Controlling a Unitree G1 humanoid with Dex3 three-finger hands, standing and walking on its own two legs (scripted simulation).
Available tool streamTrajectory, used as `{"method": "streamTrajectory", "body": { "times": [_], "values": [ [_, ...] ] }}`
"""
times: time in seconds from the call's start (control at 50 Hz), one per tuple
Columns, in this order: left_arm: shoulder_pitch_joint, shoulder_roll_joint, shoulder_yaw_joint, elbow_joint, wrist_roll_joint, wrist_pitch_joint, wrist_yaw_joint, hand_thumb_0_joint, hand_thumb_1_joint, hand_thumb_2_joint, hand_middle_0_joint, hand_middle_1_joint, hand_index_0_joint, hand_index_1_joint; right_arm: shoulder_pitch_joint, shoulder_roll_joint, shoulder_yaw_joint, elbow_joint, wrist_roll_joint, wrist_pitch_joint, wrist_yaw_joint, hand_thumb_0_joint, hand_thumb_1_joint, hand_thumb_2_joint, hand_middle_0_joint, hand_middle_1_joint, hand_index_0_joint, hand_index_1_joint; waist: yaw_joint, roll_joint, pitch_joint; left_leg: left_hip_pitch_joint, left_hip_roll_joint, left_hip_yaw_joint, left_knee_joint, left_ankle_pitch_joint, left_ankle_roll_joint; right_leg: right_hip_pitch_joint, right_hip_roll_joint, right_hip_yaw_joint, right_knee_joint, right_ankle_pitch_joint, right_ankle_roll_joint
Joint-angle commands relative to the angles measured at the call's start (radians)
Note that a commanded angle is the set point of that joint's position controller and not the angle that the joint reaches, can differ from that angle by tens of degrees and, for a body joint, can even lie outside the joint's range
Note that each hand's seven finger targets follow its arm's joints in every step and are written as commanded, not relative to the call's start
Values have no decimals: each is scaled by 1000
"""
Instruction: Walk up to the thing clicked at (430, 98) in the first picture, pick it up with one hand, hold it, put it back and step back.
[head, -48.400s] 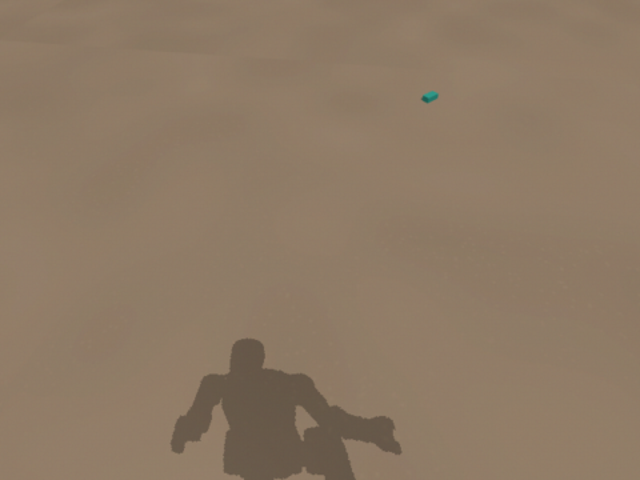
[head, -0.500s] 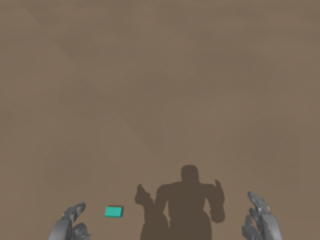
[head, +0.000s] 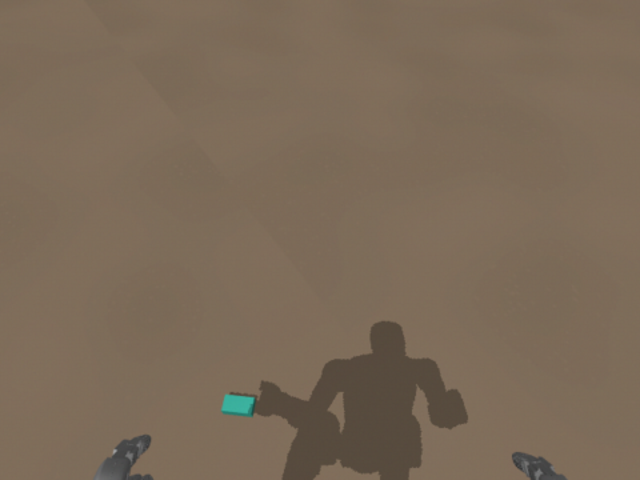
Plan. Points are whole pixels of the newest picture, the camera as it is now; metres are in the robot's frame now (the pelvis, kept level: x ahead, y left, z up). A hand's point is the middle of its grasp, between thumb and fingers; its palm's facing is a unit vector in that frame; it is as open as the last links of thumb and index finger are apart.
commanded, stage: stand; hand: left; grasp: from above
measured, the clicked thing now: (238, 405) +0.42 +0.26 -0.73
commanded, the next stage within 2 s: none
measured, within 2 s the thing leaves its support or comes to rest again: neither
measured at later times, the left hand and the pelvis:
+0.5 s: hand out of the picture +0.03 +0.24 -0.13, palm faces +0.05 -0.94 -0.33, open 7.4 cm; pelvis +0.00 +0.00 +0.03, yaw +1 degrees
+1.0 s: hand out of the picture +0.06 +0.22 -0.12, palm faces +0.05 -0.94 -0.33, open 7.4 cm; pelvis +0.00 -0.02 +0.04, yaw +1 degrees
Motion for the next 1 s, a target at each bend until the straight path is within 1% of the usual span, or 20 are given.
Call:
{"method": "streamTrajectory", "body": {
  "times": [0.0, 0.06, 0.1, 0.12, 0.16, 0.22, 0.26, 0.28, 0.32, 0.36, 0.38, 0.4, 0.44, 0.48, 0.58, 0.64, 0.68, 0.84, 0.96, 0.98],
  "values": [
    [-24, 129, 46, 39, -5, -74, 9, 0, 900, 900, -200, -300, -200, -301, -45, -150, -50, -39, 10, -23, -12, 0, -900, -900, 200, 300, 200, 300, 10, 63, -99, 74, 67, -112, -236, 256, 68, 141, -16, 30, -189, 199, -57],
    [-41, 148, 46, 118, -7, -86, 8, 0, 900, 900, -200, -300, -200, -301, -29, -152, -49, 7, 17, -9, -19, 0, -900, -900, 200, 300, 200, 300, -9, 12, -70, 121, 54, -85, -255, 276, 53, 159, -41, 55, -267, 238, -66],
    [-24, 145, 42, 168, -13, -86, 8, 0, 900, 900, -200, -300, -200, -301, -31, -163, -49, 40, 19, -5, -22, 0, -900, -900, 200, 300, 200, 300, -2, 54, -66, 159, 70, -100, -296, 275, 53, 180, -36, 43, -291, 242, -61],
    [-29, 148, 41, 193, -13, -87, 9, 0, 900, 900, -200, -300, -200, -301, -27, -162, -46, 53, 20, -3, -23, 0, -900, -900, 200, 300, 200, 300, -8, 46, -59, 160, 73, -102, -319, 289, 49, 205, -38, 42, -305, 251, -60],
    [-34, 157, 38, 233, -17, -86, 10, 0, 900, 900, -200, -300, -200, -301, -28, -168, -44, 77, 25, 4, -24, 0, -900, -900, 200, 300, 200, 300, -12, 51, -45, 164, 77, -105, -364, 241, 48, 230, -38, 41, -345, 232, -53],
    [-36, 163, 34, 289, -16, -88, 10, 0, 900, 900, -200, -300, -200, -301, -26, -172, -41, 112, 29, 9, -26, 0, -900, -900, 200, 300, 200, 300, -12, 21, -28, 197, 79, -100, -387, 280, 43, 260, -50, 44, -385, 258, -52],
    [-30, 159, 28, 321, -16, -87, 10, 0, 900, 900, -200, -300, -200, -301, -34, -169, -38, 130, 32, 12, -26, 0, -900, -900, 200, 300, 200, 300, -11, 27, 1, 212, 80, -103, -415, 257, 35, 251, -41, 34, -409, 222, -45],
    [-40, 164, 30, 329, -18, -87, 10, 0, 900, 900, -200, -300, -200, -301, -29, -178, -41, 136, 31, 11, -27, 0, -900, -900, 200, 300, 200, 300, -14, 44, -17, 219, 89, -103, -427, 267, 41, 272, -47, 37, -407, 243, -46],
    [-34, 163, 25, 352, -17, -85, 8, 0, 900, 900, -200, -300, -200, -301, -39, -175, -37, 152, 34, 15, -25, 0, -900, -900, 200, 300, 200, 300, -9, 46, 21, 207, 85, -109, -457, 221, 33, 270, -42, 31, -428, 214, -43],
    [-48, 173, 27, 367, -16, -88, 6, 0, 900, 900, -200, -300, -200, -301, -31, -170, -35, 165, 34, 17, -24, 0, -900, -900, 200, 300, 200, 300, -15, 37, 15, 211, 83, -100, -465, 230, 31, 281, -45, 35, -440, 217, -41],
    [-51, 175, 27, 371, -16, -86, 5, 0, 900, 900, -200, -300, -200, -301, -33, -179, -36, 169, 34, 18, -24, 0, -900, -900, 200, 300, 200, 300, -15, 44, 18, 207, 88, -108, -483, 183, 31, 276, -41, 30, -442, 195, -43],
    [-46, 173, 26, 380, -17, -87, 5, 0, 900, 900, -200, -300, -200, -301, -45, -187, -38, 170, 35, 17, -24, 0, -900, -900, 200, 300, 200, 300, -10, 53, 13, 208, 91, -113, -482, 199, 34, 294, -47, 32, -447, 218, -44],
    [-39, 169, 22, 395, -14, -87, 4, 0, 900, 900, -200, -300, -200, -301, -51, -175, -33, 177, 36, 20, -20, 0, -900, -900, 200, 300, 200, 300, -8, 35, 35, 208, 88, -111, -489, 181, 30, 279, -44, 29, -459, 184, -41],
    [-48, 179, 24, 401, -14, -86, 3, 0, 900, 900, -200, -300, -200, -301, -46, -181, -34, 184, 34, 22, -20, 0, -900, -900, 200, 300, 200, 300, -12, 47, 48, 193, 89, -115, -504, 130, 30, 271, -41, 30, -463, 167, -39],
    [-69, 190, 24, 407, -16, -92, 2, 0, 900, 900, -200, -300, -200, -301, -50, -185, -31, 195, 36, 22, -16, 0, -900, -900, 200, 300, 200, 300, -16, 23, 28, 212, 86, -101, -488, 188, 26, 283, -52, 44, -488, 164, -43],
    [-69, 193, 21, 410, -19, -97, 2, 0, 900, 900, -200, -300, -200, -301, -54, -190, -27, 201, 38, 19, -15, 0, -900, -900, 200, 300, 200, 300, -14, 17, 9, 242, 91, -94, -477, 260, 25, 292, -57, 47, -495, 218, -42],
    [-80, 198, 22, 412, -22, -98, 1, 0, 900, 900, -200, -300, -200, -301, -51, -189, -24, 205, 38, 20, -14, 0, -900, -900, 200, 300, 200, 300, -18, 9, 11, 237, 89, -89, -476, 248, 25, 295, -58, 50, -502, 206, -41],
    [-100, 209, 26, 419, -29, -100, -1, 0, 900, 900, -200, -300, -200, -301, -60, -200, -13, 214, 40, 17, -17, 0, -900, -900, 200, 300, 200, 300, -16, 23, -27, 262, 102, -81, -473, 357, 23, 341, -66, 46, -491, 339, -45],
    [-107, 208, 24, 431, -29, -96, -7, 0, 900, 900, -200, -300, -200, -301, -66, -203, -8, 222, 41, 18, -15, 0, -900, -900, 200, 300, 200, 300, -10, 14, 10, 241, 101, -78, -491, 281, 18, 320, -56, 45, -513, 233, -45],
    [-110, 208, 24, 430, -28, -97, -7, 0, 900, 900, -200, -300, -200, -301, -72, -211, -11, 220, 42, 18, -15, 0, -900, -900, 200, 300, 200, 300, -12, 18, 0, 251, 105, -80, -488, 294, 21, 320, -59, 48, -516, 246, -45]
  ]
}}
